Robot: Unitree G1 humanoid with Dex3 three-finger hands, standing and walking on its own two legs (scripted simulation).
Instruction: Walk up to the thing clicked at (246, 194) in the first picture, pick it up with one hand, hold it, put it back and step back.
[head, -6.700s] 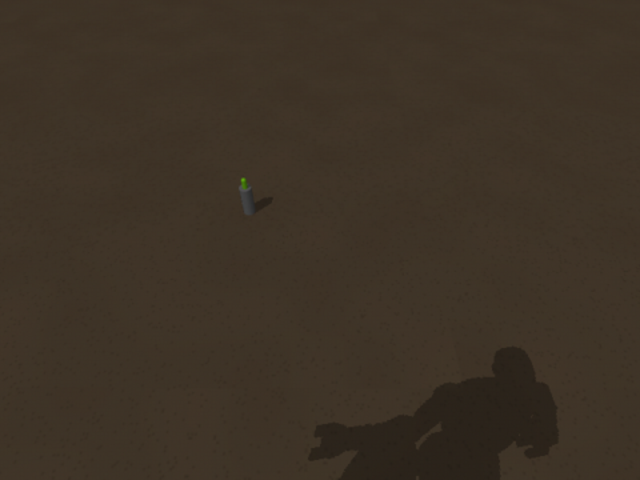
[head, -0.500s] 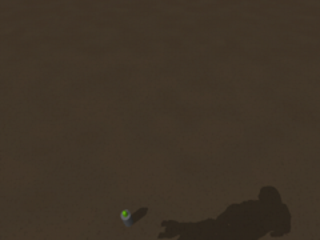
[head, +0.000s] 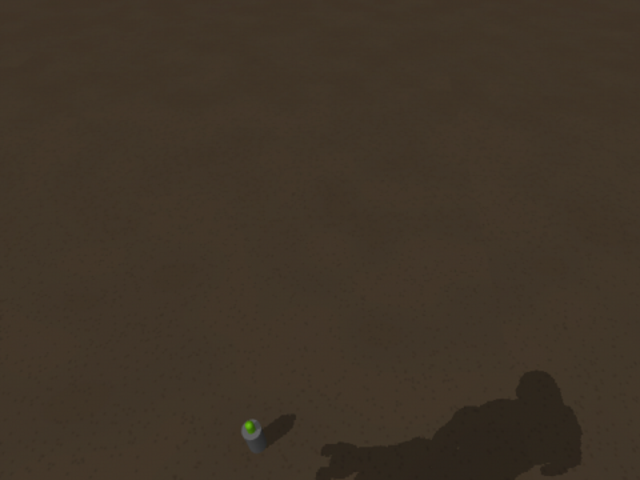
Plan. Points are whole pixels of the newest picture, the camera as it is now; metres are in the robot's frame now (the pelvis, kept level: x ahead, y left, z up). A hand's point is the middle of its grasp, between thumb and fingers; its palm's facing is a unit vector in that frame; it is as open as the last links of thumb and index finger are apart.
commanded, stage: stand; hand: left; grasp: from the side
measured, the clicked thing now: (253, 434) +0.37 +0.20 -0.69
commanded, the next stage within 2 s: go down in 0.66 s
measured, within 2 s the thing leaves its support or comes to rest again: neither
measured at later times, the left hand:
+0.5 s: hand out of the picture +0.07 +0.25 -0.16, palm faces -0.03 -0.94 -0.34, open 7.4 cm
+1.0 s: hand out of the picture +0.16 +0.26 -0.17, palm faces +0.04 -0.95 -0.32, open 10.9 cm
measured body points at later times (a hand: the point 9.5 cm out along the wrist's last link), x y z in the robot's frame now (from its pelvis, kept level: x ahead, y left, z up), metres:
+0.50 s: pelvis +0.00 +0.00 +0.00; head +0.01 +0.00 +0.45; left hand +0.07 +0.30 -0.13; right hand +0.08 -0.30 -0.13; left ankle +0.00 +0.13 -0.75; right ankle -0.01 -0.14 -0.75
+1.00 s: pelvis -0.01 +0.00 -0.02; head +0.05 +0.01 +0.43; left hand +0.15 +0.31 -0.14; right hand +0.08 -0.27 -0.14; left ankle +0.00 +0.13 -0.75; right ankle -0.01 -0.14 -0.75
